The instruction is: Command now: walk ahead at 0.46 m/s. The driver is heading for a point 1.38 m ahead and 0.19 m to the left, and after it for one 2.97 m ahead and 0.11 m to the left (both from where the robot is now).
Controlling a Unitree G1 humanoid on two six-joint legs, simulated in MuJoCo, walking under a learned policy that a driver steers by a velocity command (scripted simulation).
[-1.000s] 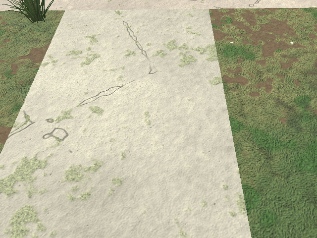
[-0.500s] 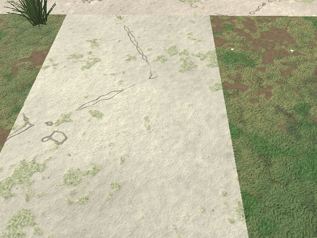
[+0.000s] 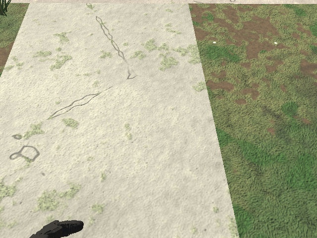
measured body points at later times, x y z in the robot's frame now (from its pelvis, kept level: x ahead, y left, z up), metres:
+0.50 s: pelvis +0.28 -0.02 +0.01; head +0.31 -0.02 +0.46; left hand +0.27 +0.25 -0.13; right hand +0.48 -0.27 -0.09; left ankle +0.48 +0.14 -0.69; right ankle +0.21 -0.12 -0.74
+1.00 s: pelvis +0.56 +0.03 +0.01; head +0.58 +0.04 +0.46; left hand +0.74 +0.29 -0.10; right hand +0.57 -0.24 -0.12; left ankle +0.50 +0.12 -0.74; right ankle +0.75 -0.14 -0.68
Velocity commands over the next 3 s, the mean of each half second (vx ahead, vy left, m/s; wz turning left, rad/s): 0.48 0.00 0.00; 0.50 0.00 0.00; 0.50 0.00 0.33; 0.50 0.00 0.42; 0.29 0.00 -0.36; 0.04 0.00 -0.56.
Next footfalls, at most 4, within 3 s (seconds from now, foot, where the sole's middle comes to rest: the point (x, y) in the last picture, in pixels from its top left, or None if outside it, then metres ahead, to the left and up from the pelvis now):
0.08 right None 0.25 -0.12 -0.77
0.62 left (117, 222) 0.54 0.12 -0.77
1.18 right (165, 156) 0.85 -0.12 -0.77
1.70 left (102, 123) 1.07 0.19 -0.77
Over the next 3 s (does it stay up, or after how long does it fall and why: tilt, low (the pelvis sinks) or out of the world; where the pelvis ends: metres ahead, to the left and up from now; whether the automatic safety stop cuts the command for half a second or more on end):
stays up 1.37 0.22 0.01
